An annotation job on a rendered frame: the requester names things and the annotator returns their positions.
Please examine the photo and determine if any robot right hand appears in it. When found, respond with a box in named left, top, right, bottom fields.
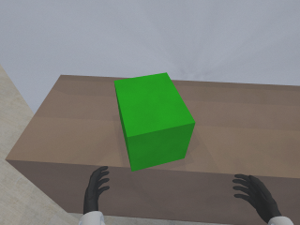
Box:
left=232, top=173, right=282, bottom=224

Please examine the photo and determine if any carton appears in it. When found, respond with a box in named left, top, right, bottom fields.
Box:
left=114, top=72, right=196, bottom=172

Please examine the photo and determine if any right robot forearm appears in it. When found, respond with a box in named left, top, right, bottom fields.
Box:
left=267, top=216, right=293, bottom=225

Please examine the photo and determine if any pedestal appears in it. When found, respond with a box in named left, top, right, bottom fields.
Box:
left=5, top=74, right=300, bottom=225

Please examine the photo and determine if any left robot forearm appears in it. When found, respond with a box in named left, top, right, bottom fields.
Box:
left=78, top=211, right=105, bottom=225

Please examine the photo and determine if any robot left hand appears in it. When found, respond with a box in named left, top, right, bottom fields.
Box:
left=83, top=166, right=110, bottom=215

